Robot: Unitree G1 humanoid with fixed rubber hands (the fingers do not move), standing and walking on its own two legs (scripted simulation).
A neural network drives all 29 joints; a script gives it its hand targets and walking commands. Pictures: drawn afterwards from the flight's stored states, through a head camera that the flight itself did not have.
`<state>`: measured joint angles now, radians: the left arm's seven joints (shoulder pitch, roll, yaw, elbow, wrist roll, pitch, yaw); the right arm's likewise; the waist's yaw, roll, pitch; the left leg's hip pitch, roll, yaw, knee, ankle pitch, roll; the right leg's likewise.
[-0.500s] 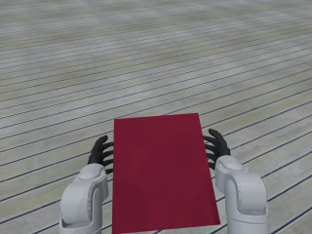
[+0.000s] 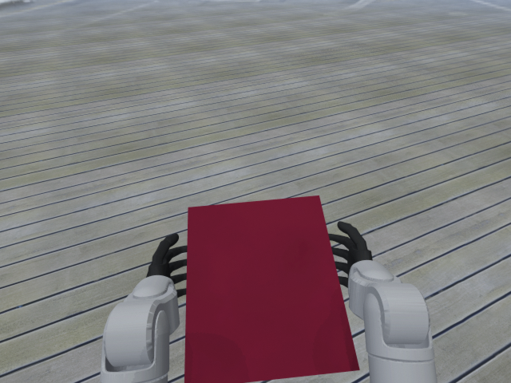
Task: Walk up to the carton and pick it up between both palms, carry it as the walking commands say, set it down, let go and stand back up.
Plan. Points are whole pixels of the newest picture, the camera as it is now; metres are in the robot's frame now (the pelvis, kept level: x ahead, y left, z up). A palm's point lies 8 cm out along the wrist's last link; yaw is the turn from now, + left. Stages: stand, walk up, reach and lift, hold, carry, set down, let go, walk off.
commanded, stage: carry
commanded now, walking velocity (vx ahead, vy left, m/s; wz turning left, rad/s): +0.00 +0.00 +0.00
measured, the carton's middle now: (262, 300) +0.28 +0.00 +0.03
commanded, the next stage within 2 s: hold in 0.82 s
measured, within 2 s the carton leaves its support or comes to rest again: neither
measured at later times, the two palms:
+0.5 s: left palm (174, 318) +0.24 +0.12 +0.06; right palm (366, 310) +0.23 -0.15 +0.06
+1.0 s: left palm (178, 322) +0.24 +0.12 +0.04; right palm (361, 313) +0.24 -0.15 +0.04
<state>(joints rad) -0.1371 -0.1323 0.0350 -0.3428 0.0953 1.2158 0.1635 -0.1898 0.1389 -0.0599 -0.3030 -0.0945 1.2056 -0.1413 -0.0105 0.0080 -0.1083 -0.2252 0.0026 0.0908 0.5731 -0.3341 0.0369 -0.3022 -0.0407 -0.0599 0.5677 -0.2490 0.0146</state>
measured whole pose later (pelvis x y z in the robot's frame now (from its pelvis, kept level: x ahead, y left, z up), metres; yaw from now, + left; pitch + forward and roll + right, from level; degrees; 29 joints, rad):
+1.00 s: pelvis -0.03 -0.01 +0.00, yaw +0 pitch -6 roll +1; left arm -0.18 -0.14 0.10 0.19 0.12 0.80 0.11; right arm -0.18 0.14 -0.13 0.15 -0.14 0.83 -0.12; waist -0.01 0.00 -0.01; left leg -0.16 0.00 0.09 0.54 -0.29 0.04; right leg -0.25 -0.05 -0.06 0.56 -0.21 0.00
